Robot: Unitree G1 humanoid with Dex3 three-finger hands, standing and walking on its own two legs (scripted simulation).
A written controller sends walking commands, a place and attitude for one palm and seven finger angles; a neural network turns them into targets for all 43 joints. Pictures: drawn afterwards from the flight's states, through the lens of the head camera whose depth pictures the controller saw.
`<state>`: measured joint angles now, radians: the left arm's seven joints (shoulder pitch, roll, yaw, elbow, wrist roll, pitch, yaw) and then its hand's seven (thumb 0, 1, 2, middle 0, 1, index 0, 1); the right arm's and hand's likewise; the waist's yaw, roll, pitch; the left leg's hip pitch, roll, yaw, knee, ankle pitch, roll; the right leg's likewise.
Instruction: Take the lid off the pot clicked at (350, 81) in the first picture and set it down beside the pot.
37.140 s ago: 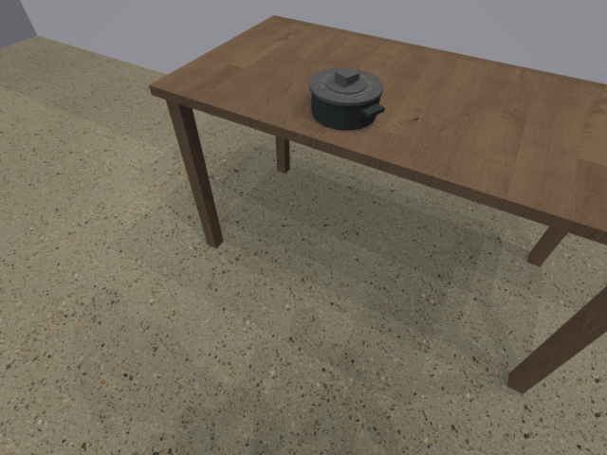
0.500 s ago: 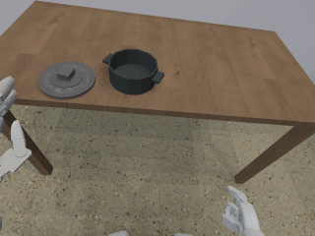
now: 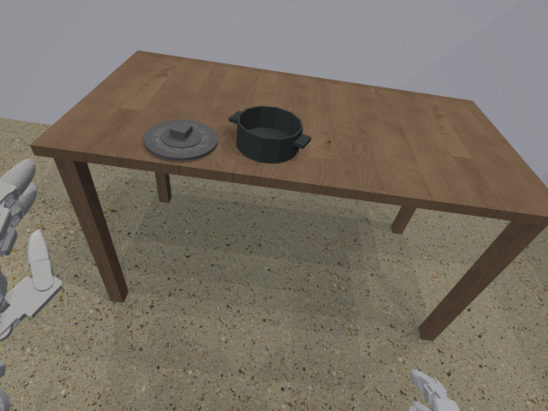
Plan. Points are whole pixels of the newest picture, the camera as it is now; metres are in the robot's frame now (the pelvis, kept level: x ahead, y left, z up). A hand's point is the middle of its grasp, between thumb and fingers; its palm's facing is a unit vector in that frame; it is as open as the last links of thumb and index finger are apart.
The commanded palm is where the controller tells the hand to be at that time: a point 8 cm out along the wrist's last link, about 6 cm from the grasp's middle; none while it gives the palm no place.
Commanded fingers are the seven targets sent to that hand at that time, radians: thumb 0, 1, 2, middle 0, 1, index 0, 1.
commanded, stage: stop stepping back and stand still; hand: left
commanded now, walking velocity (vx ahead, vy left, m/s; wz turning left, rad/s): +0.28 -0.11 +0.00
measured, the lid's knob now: (181, 130) +0.75 +0.30 +0.01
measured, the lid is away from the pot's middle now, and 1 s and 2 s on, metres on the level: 0.23 0.23 0.23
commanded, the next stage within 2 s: let the arm hang, fingers relaxed in 1.38 s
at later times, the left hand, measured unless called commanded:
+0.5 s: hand (27, 314) +0.18 +0.30 +0.11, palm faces +0.42 -0.81 -0.41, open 7.4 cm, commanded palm none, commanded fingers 0.00 0.90 0.90 -0.20 -0.30 -0.20 -0.30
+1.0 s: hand out of the picture +0.10 +0.22 -0.17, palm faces +0.12 -0.97 -0.22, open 7.2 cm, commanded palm none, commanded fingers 0.00 0.90 0.90 -0.20 -0.30 -0.20 -0.30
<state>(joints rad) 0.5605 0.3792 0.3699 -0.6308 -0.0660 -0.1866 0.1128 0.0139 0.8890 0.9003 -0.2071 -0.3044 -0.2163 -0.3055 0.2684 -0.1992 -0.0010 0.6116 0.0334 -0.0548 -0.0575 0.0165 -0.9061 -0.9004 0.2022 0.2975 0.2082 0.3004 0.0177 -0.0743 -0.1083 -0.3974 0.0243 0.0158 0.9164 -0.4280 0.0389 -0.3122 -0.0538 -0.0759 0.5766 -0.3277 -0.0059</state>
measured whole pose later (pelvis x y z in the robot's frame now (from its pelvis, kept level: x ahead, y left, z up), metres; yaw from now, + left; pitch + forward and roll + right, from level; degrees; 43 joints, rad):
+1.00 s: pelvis +0.04 +0.02 +0.00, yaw +7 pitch +2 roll -1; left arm 0.20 0.20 0.04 0.93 0.00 0.01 0.03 -0.02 0.93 0.90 -0.20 -0.30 -0.21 -0.30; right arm 0.32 -0.13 -0.03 0.96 -0.01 0.01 -0.02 0.01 -0.91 -0.90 0.20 0.30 0.20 0.30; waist -0.04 -0.01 0.07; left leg -0.25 0.00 -0.02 0.58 -0.36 0.01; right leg -0.25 0.01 0.03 0.54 -0.33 0.01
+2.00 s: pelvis +0.06 +0.02 +0.01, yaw +5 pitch -1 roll -1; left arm 0.23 0.16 0.04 1.06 0.00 0.00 0.04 0.01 0.93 0.90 -0.19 -0.30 -0.20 -0.30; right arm 0.30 -0.11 -0.04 1.07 0.00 0.01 -0.04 0.01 -0.91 -0.90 0.20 0.30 0.20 0.30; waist -0.02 -0.01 0.08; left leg -0.14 0.01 0.02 0.50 -0.35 0.01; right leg -0.16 0.02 0.06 0.48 -0.31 0.01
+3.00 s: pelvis +0.05 +0.02 +0.01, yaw +5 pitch -1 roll +0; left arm 0.24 0.15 0.04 1.09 0.00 0.00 0.05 0.01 0.93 0.90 -0.19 -0.30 -0.20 -0.30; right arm 0.30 -0.10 -0.03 1.08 0.00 0.00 -0.04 0.01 -0.92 -0.90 0.20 0.30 0.20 0.30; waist -0.02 -0.01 0.09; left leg -0.14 0.02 0.01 0.48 -0.32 0.00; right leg -0.16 0.02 0.06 0.47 -0.29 0.01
